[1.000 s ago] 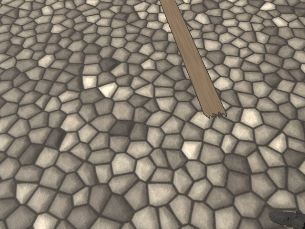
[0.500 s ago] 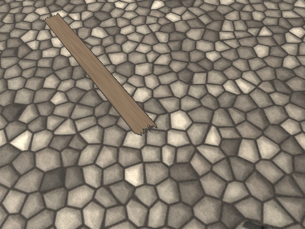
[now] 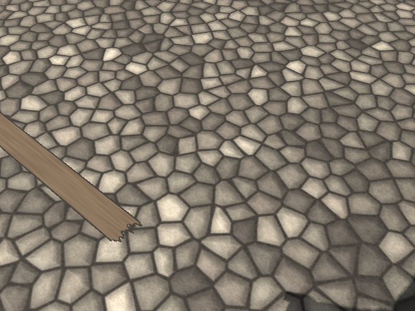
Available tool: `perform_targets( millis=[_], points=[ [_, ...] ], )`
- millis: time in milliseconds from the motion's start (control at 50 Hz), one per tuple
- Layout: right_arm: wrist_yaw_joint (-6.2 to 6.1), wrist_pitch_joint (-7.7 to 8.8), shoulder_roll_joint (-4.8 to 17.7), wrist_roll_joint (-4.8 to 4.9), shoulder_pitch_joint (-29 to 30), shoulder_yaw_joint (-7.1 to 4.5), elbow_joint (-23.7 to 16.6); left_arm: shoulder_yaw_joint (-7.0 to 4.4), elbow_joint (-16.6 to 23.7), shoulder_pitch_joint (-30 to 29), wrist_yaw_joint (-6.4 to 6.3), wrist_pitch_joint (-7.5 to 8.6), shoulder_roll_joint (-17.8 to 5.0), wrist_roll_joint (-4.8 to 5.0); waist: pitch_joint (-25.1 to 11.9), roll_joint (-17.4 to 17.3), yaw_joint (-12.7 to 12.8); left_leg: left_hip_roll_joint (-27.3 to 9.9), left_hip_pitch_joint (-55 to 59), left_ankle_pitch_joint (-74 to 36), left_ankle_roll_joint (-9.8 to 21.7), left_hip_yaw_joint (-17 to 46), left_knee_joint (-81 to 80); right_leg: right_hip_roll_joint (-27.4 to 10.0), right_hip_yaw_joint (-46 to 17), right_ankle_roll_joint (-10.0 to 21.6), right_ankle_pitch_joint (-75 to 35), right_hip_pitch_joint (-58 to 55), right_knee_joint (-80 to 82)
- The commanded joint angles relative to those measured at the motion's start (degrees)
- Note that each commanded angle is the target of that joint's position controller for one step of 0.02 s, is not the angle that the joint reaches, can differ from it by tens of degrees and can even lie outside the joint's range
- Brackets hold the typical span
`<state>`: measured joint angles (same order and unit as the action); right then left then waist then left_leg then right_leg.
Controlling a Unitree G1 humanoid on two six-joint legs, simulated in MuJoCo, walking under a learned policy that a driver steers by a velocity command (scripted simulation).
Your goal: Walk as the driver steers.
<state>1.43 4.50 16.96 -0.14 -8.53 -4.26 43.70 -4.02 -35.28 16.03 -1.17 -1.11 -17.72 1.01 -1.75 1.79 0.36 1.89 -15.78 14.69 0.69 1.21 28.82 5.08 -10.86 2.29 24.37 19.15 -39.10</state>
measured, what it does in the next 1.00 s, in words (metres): walks ahead: right foot, then left foot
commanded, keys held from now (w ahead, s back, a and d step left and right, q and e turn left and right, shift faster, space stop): w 0.60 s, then w+q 0.40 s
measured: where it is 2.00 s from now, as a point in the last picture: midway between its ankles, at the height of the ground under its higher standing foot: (193, 189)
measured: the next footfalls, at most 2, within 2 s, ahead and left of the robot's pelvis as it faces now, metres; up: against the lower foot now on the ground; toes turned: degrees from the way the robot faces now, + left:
right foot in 0.38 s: +0.32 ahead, -0.17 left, +0.00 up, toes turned -5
left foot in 0.92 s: +0.64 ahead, +0.05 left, +0.00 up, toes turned +6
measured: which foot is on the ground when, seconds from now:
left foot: down 0.00-0.40, up 0.42-0.90, down 0.92-1.00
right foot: up 0.00-0.36, down 0.38-0.92, up 0.94-1.00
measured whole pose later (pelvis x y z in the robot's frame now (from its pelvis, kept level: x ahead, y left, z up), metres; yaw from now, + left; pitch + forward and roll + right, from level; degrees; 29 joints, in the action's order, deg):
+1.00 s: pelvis +0.51 -0.03 -0.01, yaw +7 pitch +2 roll -1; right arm 2.9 3.6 17.1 1.2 -6.5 -2.9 39.0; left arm -2.7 -45.7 18.3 -0.3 3.8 -16.9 0.2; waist 3.1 -0.3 1.7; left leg 3.6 -28.6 8.9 5.1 -1.4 35.0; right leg -0.2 1.0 -0.5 28.6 10.0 -59.1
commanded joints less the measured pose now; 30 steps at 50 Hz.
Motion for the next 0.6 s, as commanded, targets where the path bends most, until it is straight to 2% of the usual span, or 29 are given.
perform_targets(
  millis=[20, 40, 60, 100, 120, 160, 220, 280, 320, 340, 360, 380, 400, 420, 440, 460, 480, 500, 520, 560, 600],
  points=[
    [-0.22, 1.15, 10.59, -0.57, -8.53, -2.70, -0.38, -1.31, 7.09, -5.20, -0.24, 2.64, -7.01, 0.80, 6.01, -12.25, -3.69, -24.39, 16.29, 30.03, 14.37, 36.72, -18.87, -3.66, -0.57, -0.41, 6.54, 31.20, -21.16],
    [-0.68, 1.12, 7.73, 0.31, -7.06, -1.85, -0.65, -1.69, 5.61, -4.41, 0.06, 2.86, -7.58, 0.49, 7.65, -11.12, -2.87, -21.23, 15.98, 26.12, 12.43, 31.12, -18.49, -4.19, -0.24, -0.80, 1.98, 32.23, -22.79],
    [-0.98, 1.01, 6.90, 0.40, -6.66, -1.45, -0.86, -1.66, 4.68, -3.86, 0.28, 3.11, -6.91, -0.03, 6.80, -9.99, -2.35, -19.02, 16.37, 21.61, 10.83, 26.63, -18.41, -4.81, 0.74, -1.08, -1.31, 32.01, -23.16],
    [-1.49, 0.93, 6.39, 0.06, -7.58, -0.98, -0.33, -1.16, 4.85, -6.06, 1.01, 4.09, -4.95, -0.27, 7.16, -8.82, -2.81, -16.67, 14.94, 10.42, 9.87, 19.52, -19.61, -6.47, 2.23, -1.78, -8.28, 30.67, -21.31],
    [-1.56, 1.02, 6.45, -0.05, -8.20, -0.91, -0.03, -0.80, 4.93, -6.82, 1.27, 4.44, -3.92, -0.46, 6.52, -8.65, -3.00, -15.71, 14.40, 5.31, 9.90, 16.43, -20.15, -6.97, 4.40, -2.31, -11.03, 29.50, -20.17],
    [-1.66, 0.90, 6.97, 0.35, -9.05, -0.86, 0.55, 0.00, 5.57, -9.18, 1.61, 4.83, -2.22, -0.63, 5.96, -8.41, -3.77, -14.33, 13.00, -2.50, 9.98, 11.33, -20.81, -8.32, 7.88, -3.35, -15.14, 26.67, -14.62],
    [-1.64, 0.36, 8.37, 1.02, -11.42, -0.90, 1.83, 1.12, 6.88, -14.38, 2.33, 5.38, 0.16, -0.29, 6.25, -8.48, -5.85, -13.01, 10.35, -9.29, 9.34, 6.01, -20.64, -8.09, 10.89, -3.87, -19.69, 19.62, -3.14],
    [-1.32, -0.16, 10.04, 1.70, -14.09, -1.09, 3.14, 0.92, 7.41, -16.78, 3.21, 5.58, -0.74, 0.36, 6.72, -8.91, -6.39, -14.99, 10.71, -11.21, 9.14, 5.50, -20.16, -6.96, 12.23, -2.87, -20.35, 13.96, 3.73],
    [-1.29, -0.60, 10.68, 2.15, -14.48, -1.25, 3.81, 0.37, 7.50, -16.26, 3.56, 5.65, -2.22, 0.61, 6.77, -9.54, -4.82, -16.88, 13.10, -16.11, 8.44, 5.71, -18.67, -6.38, 12.09, -0.95, -19.01, 11.16, 6.91],
    [-1.36, -0.82, 11.21, 2.21, -14.10, -1.37, 3.94, -0.22, 7.01, -14.04, 3.52, 5.65, -3.39, 0.52, 5.42, -9.85, -2.83, -17.08, 14.11, -24.67, 7.75, 4.94, -15.84, -5.37, 12.65, 0.30, -18.31, 7.01, 8.38],
    [-1.48, -1.01, 11.29, 2.37, -13.53, -1.35, 4.02, -1.20, 5.48, -8.79, 3.24, 5.53, -4.93, 0.22, 1.88, -8.98, 0.74, -15.62, 13.98, -35.34, 6.48, 2.27, -9.08, -3.98, 13.81, 1.94, -18.94, -1.22, 10.53],
    [-1.61, -1.00, 10.10, 2.03, -14.03, -0.85, 3.97, -2.52, 2.93, -0.45, 2.73, 5.23, -7.20, 0.04, -3.73, -7.61, 4.85, -12.98, 10.47, -40.05, 4.93, -0.43, 1.60, -3.49, 14.15, 3.65, -19.05, -13.64, 10.81],
    [-1.66, -0.72, 6.71, 0.22, -13.92, 0.58, 2.26, -3.56, 1.18, 10.16, 1.85, 4.63, -10.88, -0.54, -12.54, -0.69, 9.00, -10.39, -1.98, -23.60, 2.73, -2.17, 19.99, -14.75, 1.65, 7.17, -17.24, -31.41, 8.89],
    [-1.49, 0.44, 0.22, 0.36, -19.77, 2.54, 0.66, -3.78, 0.40, 11.45, 2.11, 4.62, -15.19, -0.99, -20.09, 16.41, 4.46, -0.13, -20.01, 15.95, -0.21, -0.03, 38.60, -27.70, -27.67, 15.68, -1.77, -43.02, 17.96],
    [-1.19, 1.36, 7.06, 1.79, -15.58, 0.87, 1.22, -2.38, 0.45, 10.62, 2.29, 4.90, -9.37, -0.74, -16.73, 10.15, 6.59, -2.81, -25.99, 16.84, 0.38, 5.78, 45.00, -26.46, -30.56, 14.40, 4.25, -39.57, 22.23],
    [-0.87, 1.86, 8.92, 2.80, -10.61, 0.23, -0.63, -1.53, 0.26, 6.68, 2.32, 5.16, -7.59, -0.51, -8.15, 8.11, 5.63, -5.47, -29.56, 11.70, 1.18, 4.08, 45.41, -24.68, -21.91, 12.55, 0.29, -32.87, 22.76],
    [-1.01, 2.03, 7.99, 2.22, -8.24, 0.50, -0.84, -1.12, 0.32, 3.45, 2.42, 5.29, -6.63, -0.66, -4.08, 3.50, 4.06, -7.77, -27.70, 6.70, 1.24, 2.93, 43.04, -22.10, -15.40, 11.71, -6.95, -25.53, 23.65],
    [-1.04, 1.92, 7.34, 1.19, -7.47, 0.37, -0.89, -0.81, 0.29, 0.75, 2.63, 5.42, -5.51, -1.09, -1.19, 2.41, 2.26, -9.11, -25.83, 3.44, 0.86, 2.73, 39.94, -19.94, -10.97, 11.45, -12.58, -19.71, 25.17],
    [-0.89, 1.41, 6.49, 0.99, -8.75, 0.38, -0.58, -0.50, 0.33, -0.81, 2.65, 5.72, -4.54, -1.64, -0.46, 3.13, 0.29, -10.27, -22.61, 1.10, 0.63, 3.19, 38.69, -18.64, -8.25, 11.41, -15.76, -15.63, 27.10],
    [-0.78, 0.28, 4.61, 1.06, -10.08, 0.75, 0.01, -0.58, -0.54, -1.96, 2.61, 6.52, -4.20, -1.07, 0.36, 3.47, -1.47, -10.60, -20.09, -0.11, -0.53, 2.66, 35.77, -17.93, -4.51, 12.40, -20.28, -11.56, 29.82],
    [-0.98, -0.55, 3.96, 0.53, -7.15, 0.90, -0.88, -0.84, -1.89, -1.59, 2.46, 7.13, -5.00, -0.84, 2.67, 2.10, -1.73, -10.70, -22.10, -3.64, -1.63, 2.22, 31.19, -17.37, -1.12, 12.47, -22.90, -9.55, 31.67]
  ],
)
Keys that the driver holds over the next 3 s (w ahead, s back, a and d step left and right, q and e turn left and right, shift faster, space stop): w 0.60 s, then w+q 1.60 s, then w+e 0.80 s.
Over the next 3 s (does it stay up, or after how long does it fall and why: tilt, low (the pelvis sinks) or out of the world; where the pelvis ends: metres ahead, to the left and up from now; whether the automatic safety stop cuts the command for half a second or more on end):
stays up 1.45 0.53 0.00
